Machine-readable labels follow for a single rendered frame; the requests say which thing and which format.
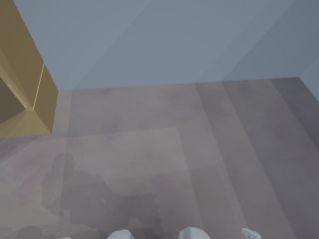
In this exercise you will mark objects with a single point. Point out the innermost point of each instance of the cupboard door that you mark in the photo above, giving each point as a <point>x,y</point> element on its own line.
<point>9,104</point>

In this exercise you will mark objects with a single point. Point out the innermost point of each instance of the right robot thigh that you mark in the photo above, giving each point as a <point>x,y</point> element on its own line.
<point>192,233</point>

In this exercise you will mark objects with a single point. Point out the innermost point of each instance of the right robot hand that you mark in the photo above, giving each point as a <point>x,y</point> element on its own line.
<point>248,234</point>

